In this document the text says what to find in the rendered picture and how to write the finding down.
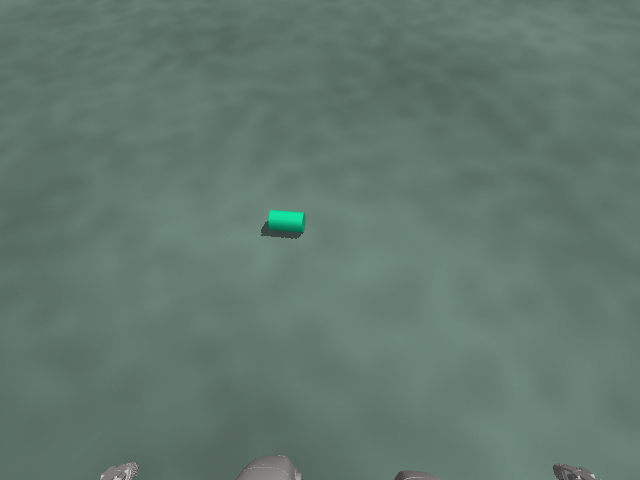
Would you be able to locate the right robot hand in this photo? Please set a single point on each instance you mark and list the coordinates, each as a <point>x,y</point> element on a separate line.
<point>568,472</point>

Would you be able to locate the can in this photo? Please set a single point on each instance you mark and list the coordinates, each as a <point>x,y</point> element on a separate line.
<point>287,221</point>

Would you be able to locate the left robot hand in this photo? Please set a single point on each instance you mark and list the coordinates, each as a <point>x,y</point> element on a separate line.
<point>126,471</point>

